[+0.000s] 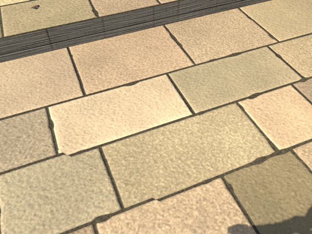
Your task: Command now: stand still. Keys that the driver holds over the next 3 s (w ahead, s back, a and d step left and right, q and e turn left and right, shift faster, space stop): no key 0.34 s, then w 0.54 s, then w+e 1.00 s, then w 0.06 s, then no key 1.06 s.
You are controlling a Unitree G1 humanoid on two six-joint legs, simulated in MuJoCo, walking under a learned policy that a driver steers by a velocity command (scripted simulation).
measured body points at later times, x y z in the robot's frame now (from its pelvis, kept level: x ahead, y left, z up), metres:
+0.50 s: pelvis +0.02 +0.00 +0.00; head +0.02 -0.01 +0.45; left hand +0.08 +0.24 -0.15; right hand -0.06 -0.23 -0.16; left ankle -0.08 +0.13 -0.73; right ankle +0.04 -0.11 -0.73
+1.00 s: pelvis +0.21 +0.03 -0.01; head +0.23 +0.04 +0.44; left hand +0.08 +0.26 -0.15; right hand +0.45 -0.19 -0.09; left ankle +0.37 +0.17 -0.73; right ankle +0.05 -0.11 -0.74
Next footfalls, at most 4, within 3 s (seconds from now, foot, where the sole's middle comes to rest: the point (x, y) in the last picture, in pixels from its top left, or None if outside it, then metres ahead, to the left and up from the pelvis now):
1.06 left None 0.42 0.17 -0.80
1.62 right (189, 205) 0.65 -0.12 -0.82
2.06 left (177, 141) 1.04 -0.09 -0.84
2.34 right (215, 169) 0.85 -0.27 -0.84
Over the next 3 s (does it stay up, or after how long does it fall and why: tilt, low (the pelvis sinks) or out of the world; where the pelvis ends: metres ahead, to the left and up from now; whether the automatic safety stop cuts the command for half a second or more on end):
stays up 0.92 -0.17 -0.07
